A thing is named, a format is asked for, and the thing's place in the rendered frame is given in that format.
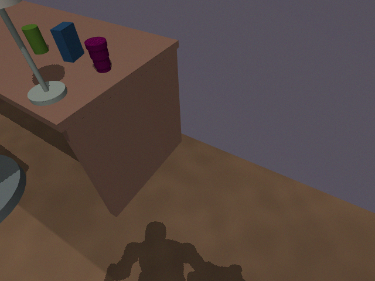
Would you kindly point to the desk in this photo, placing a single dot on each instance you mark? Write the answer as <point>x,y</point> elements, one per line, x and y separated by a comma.
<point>122,124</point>

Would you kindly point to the desk lamp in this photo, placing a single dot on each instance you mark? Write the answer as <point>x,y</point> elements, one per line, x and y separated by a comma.
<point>45,93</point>

